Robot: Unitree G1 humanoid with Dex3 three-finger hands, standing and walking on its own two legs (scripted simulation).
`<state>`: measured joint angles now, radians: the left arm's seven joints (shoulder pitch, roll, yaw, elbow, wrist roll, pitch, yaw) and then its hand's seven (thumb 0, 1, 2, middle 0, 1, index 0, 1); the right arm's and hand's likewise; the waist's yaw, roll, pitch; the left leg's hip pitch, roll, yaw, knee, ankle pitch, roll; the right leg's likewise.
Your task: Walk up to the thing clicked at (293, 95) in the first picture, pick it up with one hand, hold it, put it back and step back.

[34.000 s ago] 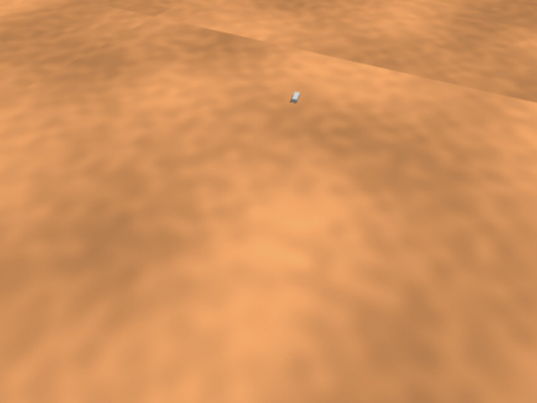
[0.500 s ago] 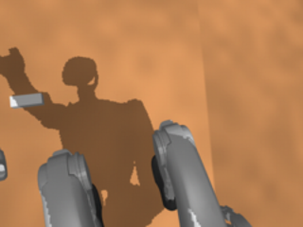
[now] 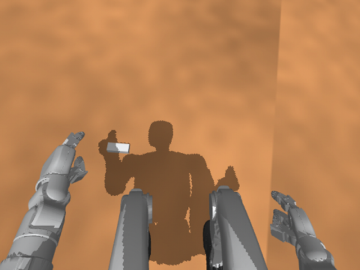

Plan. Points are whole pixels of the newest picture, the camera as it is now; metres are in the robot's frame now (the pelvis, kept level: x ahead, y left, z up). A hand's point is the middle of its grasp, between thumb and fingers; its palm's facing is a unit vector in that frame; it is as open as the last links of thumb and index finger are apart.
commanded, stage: home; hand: left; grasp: from above
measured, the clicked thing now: (118, 148) +0.53 +0.24 -0.50
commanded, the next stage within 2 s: none
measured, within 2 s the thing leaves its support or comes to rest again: neither
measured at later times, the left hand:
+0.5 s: hand (73, 191) +0.26 +0.17 +0.11, palm faces +0.11 -0.97 -0.21, open 7.4 cm
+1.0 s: hand (48, 210) +0.23 +0.18 +0.16, palm faces +0.12 -0.98 -0.19, open 7.4 cm
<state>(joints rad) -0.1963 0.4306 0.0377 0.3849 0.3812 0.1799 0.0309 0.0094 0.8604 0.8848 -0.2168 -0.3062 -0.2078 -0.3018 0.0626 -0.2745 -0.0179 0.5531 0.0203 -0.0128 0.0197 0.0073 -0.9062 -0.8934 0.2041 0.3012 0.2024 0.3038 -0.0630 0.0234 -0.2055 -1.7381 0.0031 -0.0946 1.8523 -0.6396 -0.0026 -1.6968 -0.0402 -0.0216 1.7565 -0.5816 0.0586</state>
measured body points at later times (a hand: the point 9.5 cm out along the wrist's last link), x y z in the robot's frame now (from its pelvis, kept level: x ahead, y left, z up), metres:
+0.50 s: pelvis +0.06 -0.02 +0.17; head +0.10 +0.00 +0.62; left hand +0.25 +0.23 +0.12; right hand +0.20 -0.26 +0.09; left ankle +0.08 +0.12 -0.47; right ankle +0.10 -0.16 -0.47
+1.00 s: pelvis +0.08 -0.01 +0.20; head +0.09 +0.00 +0.65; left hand +0.22 +0.23 +0.17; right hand +0.27 -0.24 +0.15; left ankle +0.08 +0.12 -0.47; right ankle +0.10 -0.16 -0.47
